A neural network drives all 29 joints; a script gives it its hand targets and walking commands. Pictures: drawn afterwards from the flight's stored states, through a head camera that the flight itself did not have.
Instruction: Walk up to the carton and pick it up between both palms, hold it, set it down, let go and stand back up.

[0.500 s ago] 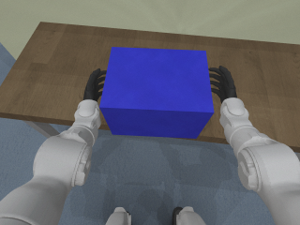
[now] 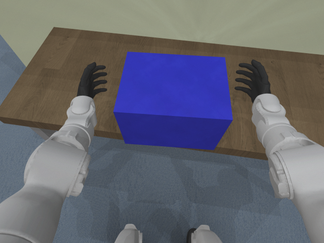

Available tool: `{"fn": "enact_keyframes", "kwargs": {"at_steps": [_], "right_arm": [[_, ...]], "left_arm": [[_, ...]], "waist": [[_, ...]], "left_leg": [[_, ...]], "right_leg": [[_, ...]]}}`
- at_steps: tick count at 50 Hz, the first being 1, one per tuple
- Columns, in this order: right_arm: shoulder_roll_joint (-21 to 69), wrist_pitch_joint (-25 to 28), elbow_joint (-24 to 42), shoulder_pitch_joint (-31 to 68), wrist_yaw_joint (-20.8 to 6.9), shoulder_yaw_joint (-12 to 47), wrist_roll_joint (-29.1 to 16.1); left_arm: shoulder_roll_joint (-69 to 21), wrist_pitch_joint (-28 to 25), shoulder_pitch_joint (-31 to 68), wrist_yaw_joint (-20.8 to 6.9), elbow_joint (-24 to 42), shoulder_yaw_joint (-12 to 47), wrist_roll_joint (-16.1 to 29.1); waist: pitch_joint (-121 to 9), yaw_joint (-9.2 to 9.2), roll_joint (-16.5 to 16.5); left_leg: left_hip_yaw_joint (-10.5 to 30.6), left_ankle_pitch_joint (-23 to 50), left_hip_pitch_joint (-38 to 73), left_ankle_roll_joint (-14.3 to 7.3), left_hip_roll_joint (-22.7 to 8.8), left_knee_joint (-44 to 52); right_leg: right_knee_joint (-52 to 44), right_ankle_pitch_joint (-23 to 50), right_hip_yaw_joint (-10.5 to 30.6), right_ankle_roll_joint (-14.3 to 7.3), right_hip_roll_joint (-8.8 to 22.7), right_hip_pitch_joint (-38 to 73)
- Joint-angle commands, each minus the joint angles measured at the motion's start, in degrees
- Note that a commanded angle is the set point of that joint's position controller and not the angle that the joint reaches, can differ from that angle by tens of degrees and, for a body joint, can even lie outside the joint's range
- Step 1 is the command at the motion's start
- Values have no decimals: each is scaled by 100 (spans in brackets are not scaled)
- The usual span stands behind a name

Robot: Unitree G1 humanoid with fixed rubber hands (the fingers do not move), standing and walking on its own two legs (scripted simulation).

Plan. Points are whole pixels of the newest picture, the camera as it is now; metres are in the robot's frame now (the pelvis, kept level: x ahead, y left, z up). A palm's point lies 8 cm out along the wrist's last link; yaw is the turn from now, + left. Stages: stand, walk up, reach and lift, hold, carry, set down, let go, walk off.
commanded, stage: set down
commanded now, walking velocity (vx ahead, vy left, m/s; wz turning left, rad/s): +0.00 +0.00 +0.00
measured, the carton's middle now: (172, 102) +0.47 +0.00 +0.00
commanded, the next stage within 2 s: none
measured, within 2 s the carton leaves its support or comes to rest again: neither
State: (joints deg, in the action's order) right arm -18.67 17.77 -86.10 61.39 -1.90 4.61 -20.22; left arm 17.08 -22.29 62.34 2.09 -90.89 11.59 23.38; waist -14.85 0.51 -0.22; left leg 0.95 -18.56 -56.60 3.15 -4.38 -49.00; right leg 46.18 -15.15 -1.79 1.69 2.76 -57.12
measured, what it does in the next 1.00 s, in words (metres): stands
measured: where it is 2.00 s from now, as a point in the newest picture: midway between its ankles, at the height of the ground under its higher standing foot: outside the picture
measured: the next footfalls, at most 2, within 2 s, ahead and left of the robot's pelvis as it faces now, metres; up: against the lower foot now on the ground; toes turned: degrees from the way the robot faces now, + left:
none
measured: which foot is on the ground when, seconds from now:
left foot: down 0.00-1.00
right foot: down 0.00-1.00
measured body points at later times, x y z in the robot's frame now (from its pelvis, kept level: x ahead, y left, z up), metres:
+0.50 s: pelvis +0.00 +0.00 +0.01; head +0.09 +0.00 +0.46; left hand +0.44 +0.21 +0.06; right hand +0.44 -0.22 +0.06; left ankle +0.03 +0.15 -0.69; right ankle +0.05 -0.14 -0.69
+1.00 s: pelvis +0.01 -0.01 +0.03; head +0.07 +0.00 +0.48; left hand +0.44 +0.22 +0.09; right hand +0.46 -0.20 +0.11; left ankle +0.03 +0.15 -0.69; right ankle +0.05 -0.14 -0.69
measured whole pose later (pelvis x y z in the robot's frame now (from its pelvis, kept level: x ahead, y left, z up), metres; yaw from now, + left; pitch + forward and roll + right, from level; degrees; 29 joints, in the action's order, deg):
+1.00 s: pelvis +0.01 -0.01 +0.03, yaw +1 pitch +17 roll -1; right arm -18.0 13.8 -76.5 52.4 -0.4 8.2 -24.4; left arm 16.9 -13.8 52.8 0.1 -77.7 7.7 18.6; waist -10.4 1.2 -0.9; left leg 1.3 -14.0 -39.3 3.7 -4.4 -36.6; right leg 35.0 -11.7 -2.9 0.9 2.5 -40.0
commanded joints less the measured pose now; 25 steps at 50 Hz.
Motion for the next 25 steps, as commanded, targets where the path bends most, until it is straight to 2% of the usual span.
{"fn": "enact_keyframes", "kwargs": {"at_steps": [1,2,3,4,5,7,8,10,11,12,13,14,15,16,17,18,19,20,22,23,24,25], "right_arm": [[-983,352,1124,2052,-7,-116,-30],[-754,342,978,2168,13,-123,12],[-476,336,775,2074,24,-42,0],[-739,413,1218,2041,32,10,-67],[-698,383,811,1873,66,-1,-44],[-1068,420,1031,1798,120,-155,-10],[-824,432,827,1792,134,-186,36],[-926,501,1253,1793,154,-185,14],[-623,519,1268,1959,170,-210,118],[-807,627,1545,1544,171,-190,109],[-684,671,1659,1920,183,-258,137],[-501,746,1489,1203,162,-23,95],[-480,788,1719,1601,168,-30,91],[-773,813,1782,1281,200,-29,56],[-636,760,1442,1178,214,25,66],[-1009,742,1803,1492,251,-80,-2],[-972,618,1470,1683,256,-151,27],[-1339,603,1821,1470,269,-65,-112],[-1069,448,1894,1904,252,-76,-122],[-1403,448,2463,1711,219,18,-276],[-1163,357,2210,1857,183,84,-243],[-1275,333,2421,1625,160,204,-368]], "left_arm": [[671,-192,2037,18,1193,-137,-99],[642,-196,2071,-11,946,-265,-216],[417,-246,1988,-68,765,-233,-259],[633,-255,1942,-78,1146,-390,-278],[599,-226,1860,-100,943,-440,-422],[962,-171,1838,-47,1388,-745,-549],[810,-189,1868,-44,1292,-759,-584],[944,-246,1961,13,1631,-884,-620],[588,-309,2072,-9,1430,-786,-546],[782,-378,1706,9,1802,-834,-561],[616,-458,1920,0,1770,-796,-536],[473,-516,1274,-33,1727,-839,-580],[480,-570,1550,-61,1716,-836,-551],[736,-505,1234,-55,1872,-1028,-646],[591,-397,1034,-104,1473,-1140,-774],[926,-329,1347,-86,1786,-1210,-769],[946,-235,1597,-79,1584,-1256,-818],[1132,-107,1455,-40,2032,-1243,-726],[792,-38,1935,-10,1925,-926,-426],[1051,-23,1712,36,2389,-848,-314],[799,19,1713,18,1923,-758,-264],[905,27,1545,25,2201,-637,-174]], "waist": [[-3931,-90,274],[-3758,-54,241],[-3458,-108,135],[-3753,-25,194],[-3566,-46,287],[-3770,5,343],[-3645,-54,227],[-3915,-15,223],[-3773,-126,73],[-4117,-118,171],[-4195,-112,75],[-4055,-157,20],[-4126,-143,-40],[-4224,-89,80],[-3751,-82,-98],[-3853,-14,32],[-3617,-31,-3],[-3728,20,19],[-3476,-43,-131],[-3952,-15,-108],[-3610,-86,-254],[-3764,-19,-205]], "left_leg": [[-319,2210,2182,211,489,298],[-357,2225,2032,150,507,267],[-392,2125,1866,80,550,299],[-416,2362,2036,98,548,364],[-413,2464,2050,121,539,378],[-400,2639,2256,163,564,437],[-366,2497,2188,130,587,422],[-393,2593,2386,160,571,426],[-387,2452,2166,106,584,403],[-387,2725,2336,179,576,361],[-395,2707,2214,99,612,319],[-395,2848,2274,115,598,257],[-409,2866,2176,69,622,290],[-413,3128,2366,98,611,385],[-385,2913,2164,73,637,399],[-433,2876,2285,106,661,574],[-372,2438,2247,81,635,667],[-389,2474,2491,132,613,727],[-290,1918,2397,90,553,727],[-321,2072,2737,110,541,750],[-303,1888,2434,54,551,701],[-339,1887,2614,92,519,740]], "right_leg": [[-282,1452,-242,-33,-547,2200],[-311,1481,-195,-20,-509,2142],[-307,1455,-203,20,-499,2207],[-331,1884,-192,68,-507,2469],[-343,1945,-141,40,-476,2553],[-398,2073,-154,45,-510,2772],[-437,1949,-159,47,-493,2652],[-459,2098,-124,52,-486,2806],[-478,1926,-159,48,-489,2653],[-421,2328,-181,48,-500,2918],[-384,2311,-163,85,-513,2839],[-343,2569,-146,101,-507,2963],[-313,2620,-179,156,-520,2995],[-329,2995,-177,157,-520,3287],[-346,2812,-120,168,-509,3333],[-446,2704,-102,171,-534,3438],[-541,2182,-85,149,-524,3265],[-640,2106,-42,102,-577,3300],[-734,1237,-119,41,-567,2709],[-795,1431,-160,43,-597,2855],[-778,1179,-119,15,-584,2705],[-802,1247,-115,14,-589,2750]]}}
